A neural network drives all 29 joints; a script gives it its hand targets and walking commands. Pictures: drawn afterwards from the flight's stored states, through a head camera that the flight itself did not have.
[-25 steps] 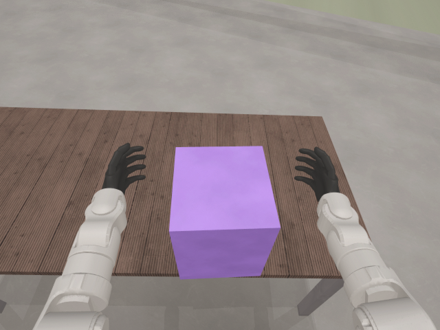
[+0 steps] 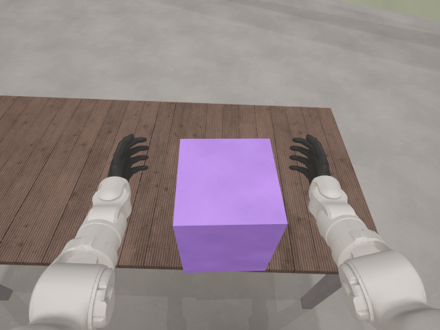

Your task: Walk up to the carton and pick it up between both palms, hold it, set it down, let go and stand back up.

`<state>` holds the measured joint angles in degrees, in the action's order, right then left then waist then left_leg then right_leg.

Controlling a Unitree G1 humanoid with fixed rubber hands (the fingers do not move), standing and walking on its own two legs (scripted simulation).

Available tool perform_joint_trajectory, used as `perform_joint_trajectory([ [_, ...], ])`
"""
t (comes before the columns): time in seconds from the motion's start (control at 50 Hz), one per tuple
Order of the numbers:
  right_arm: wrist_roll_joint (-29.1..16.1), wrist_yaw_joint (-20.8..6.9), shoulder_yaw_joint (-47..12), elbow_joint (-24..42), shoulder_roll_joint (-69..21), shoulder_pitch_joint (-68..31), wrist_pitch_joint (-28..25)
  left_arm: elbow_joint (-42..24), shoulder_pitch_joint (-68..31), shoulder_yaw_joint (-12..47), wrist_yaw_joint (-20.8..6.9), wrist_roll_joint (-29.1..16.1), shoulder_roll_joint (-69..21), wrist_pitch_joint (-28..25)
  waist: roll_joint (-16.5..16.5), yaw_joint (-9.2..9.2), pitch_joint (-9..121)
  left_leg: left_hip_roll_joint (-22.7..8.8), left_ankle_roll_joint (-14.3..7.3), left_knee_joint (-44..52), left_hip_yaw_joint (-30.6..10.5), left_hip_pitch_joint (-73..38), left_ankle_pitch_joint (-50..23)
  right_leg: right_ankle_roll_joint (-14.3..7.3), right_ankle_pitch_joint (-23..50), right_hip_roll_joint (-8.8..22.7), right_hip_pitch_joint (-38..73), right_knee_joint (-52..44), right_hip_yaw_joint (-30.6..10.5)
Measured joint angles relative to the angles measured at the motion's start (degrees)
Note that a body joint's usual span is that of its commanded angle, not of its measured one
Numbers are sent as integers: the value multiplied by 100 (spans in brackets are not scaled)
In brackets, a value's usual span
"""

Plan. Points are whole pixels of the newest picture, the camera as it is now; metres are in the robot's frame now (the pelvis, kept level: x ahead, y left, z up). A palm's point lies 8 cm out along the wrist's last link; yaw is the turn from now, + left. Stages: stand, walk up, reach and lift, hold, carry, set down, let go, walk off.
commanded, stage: reach and lift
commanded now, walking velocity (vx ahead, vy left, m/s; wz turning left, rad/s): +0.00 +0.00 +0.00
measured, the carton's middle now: (225, 208) +0.40 +0.00 -0.08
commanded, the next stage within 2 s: none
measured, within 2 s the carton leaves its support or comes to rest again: neither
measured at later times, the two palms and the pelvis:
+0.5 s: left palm (144, 207) +0.39 +0.18 -0.05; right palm (310, 204) +0.39 -0.20 -0.05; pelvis -0.03 -0.02 -0.06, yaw +0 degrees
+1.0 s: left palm (158, 205) +0.39 +0.14 -0.05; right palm (290, 202) +0.39 -0.15 -0.04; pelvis -0.03 -0.01 -0.07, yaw +1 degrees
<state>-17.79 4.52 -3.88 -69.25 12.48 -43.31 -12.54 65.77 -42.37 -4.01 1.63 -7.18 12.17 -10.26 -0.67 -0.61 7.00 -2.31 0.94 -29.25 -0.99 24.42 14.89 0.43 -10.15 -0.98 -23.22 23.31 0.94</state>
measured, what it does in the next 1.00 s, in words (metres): lowers itself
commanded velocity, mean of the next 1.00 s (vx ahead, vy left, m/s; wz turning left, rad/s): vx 0.00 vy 0.00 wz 0.00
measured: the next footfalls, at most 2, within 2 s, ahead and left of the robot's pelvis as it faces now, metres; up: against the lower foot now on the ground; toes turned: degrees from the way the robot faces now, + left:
none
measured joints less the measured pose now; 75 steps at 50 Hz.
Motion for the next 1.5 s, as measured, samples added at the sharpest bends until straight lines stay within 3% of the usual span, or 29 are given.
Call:
perform_joint_trajectory([
  [0.08, 113, -85, 194, -561, -91, 84, -529, 718, 18, 240, 128, -151, -143, -705, -54, 7, 215, -7, 18, -388, -82, 658, 95, -12, -94, -9, -616, 345, 74],
  [0.2, 118, -126, 168, -735, -128, -100, -963, 1502, -303, 556, 284, -665, -104, -1467, -103, 104, 523, 25, 29, -1068, -105, 1820, 247, -24, -339, 25, -1861, 1203, 90],
  [0.4, -328, -76, -395, -1396, -70, -726, -1548, 2511, -1108, 444, 66, -783, -21, -2139, -59, 120, 816, 62, 95, -2015, -47, 3099, 363, -88, -763, 62, -3315, 2475, 20],
  [0.58, -266, 59, -449, -896, -186, -709, -1549, 1946, -809, 427, 43, -959, 12, -2129, -24, 68, 876, 53, 135, -2384, -58, 3646, 625, -131, -857, 47, -3896, 2865, 18],
  [0.76, 95, 253, -60, -882, -437, -786, -1458, 1616, -811, 229, 36, -633, -50, -1970, -55, 93, 946, 45, 163, -2541, -170, 3720, 690, -158, -917, 30, -3909, 2959, 113],
  [0.92, 765, 274, 598, -1113, -753, -899, -1465, 1812, -983, -201, 164, -22, -426, -2052, -3, 166, 885, 89, 143, -2550, -213, 3561, 707, -140, -954, 68, -3718, 2955, 148],
  [0.98, 1111, 405, 1090, -1185, -898, -932, -1514, 1799, -1002, -614, 351, 307, -577, -2052, 19, 174, 817, 93, 128, -2573, -208, 3497, 728, -123, -967, 71, -3647, 2963, 141],
  [1.16, 2803, 403, 2581, -798, -1127, -600, -1646, 1577, -787, -1484, 557, 1327, -818, -2175, -82, 160, 394, 37, 52, -2351, -195, 2962, 704, -60, -826, 9, -3031, 2546, 128],
  [1.24, 3347, 289, 3044, -543, -1246, -260, -1733, 1727, -576, -1670, 612, 1541, -928, -2461, -151, 158, 282, 48, 17, -2088, -153, 2608, 647, -24, -747, 22, -2667, 2250, 94],
  [1.36, 3773, 200, 3309, -369, -1339, 37, -1868, 1791, -304, -1762, 636, 1609, -1024, -2722, -212, 175, 213, 84, -32, -1807, -81, 2247, 607, 25, -714, 64, -2328, 1997, 35],
  [1.5, 3797, 200, 3246, -322, -1341, 214, -1994, 1782, -162, -1809, 613, 1605, -1098, -2874, -193, 228, 176, 120, -48, -1601, -101, 2050, 563, 42, -696, 105, -2115, 1800, 68],
])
